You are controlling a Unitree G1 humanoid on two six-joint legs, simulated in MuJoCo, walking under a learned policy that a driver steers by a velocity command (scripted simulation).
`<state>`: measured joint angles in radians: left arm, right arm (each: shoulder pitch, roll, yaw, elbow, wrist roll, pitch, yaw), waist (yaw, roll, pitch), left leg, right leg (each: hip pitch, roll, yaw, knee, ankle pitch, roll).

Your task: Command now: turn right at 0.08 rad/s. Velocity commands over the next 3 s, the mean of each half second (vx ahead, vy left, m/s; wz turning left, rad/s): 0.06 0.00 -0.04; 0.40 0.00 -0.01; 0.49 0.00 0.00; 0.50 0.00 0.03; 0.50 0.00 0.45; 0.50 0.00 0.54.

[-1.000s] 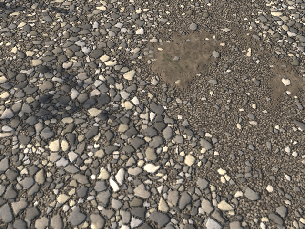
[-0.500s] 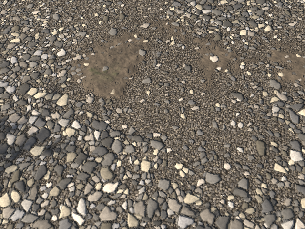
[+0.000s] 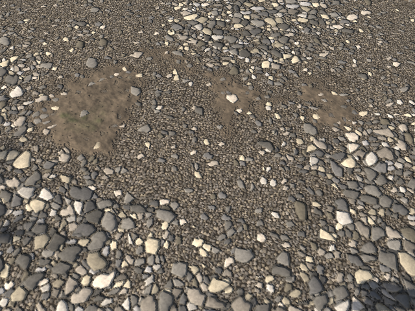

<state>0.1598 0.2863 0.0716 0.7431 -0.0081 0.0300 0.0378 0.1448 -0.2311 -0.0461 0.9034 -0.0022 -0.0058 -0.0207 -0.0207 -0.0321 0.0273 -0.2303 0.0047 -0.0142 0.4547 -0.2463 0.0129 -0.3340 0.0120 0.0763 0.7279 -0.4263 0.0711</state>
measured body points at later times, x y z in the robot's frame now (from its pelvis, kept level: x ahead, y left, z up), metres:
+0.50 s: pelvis +0.01 -0.01 -0.01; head +0.01 +0.00 +0.44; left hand +0.08 +0.25 -0.14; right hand +0.08 -0.29 -0.14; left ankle -0.01 +0.10 -0.73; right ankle -0.02 -0.15 -0.74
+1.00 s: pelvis +0.22 -0.02 -0.02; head +0.26 -0.02 +0.43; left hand +0.49 +0.18 -0.09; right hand +0.11 -0.28 -0.15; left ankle +0.01 +0.10 -0.74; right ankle +0.37 -0.13 -0.74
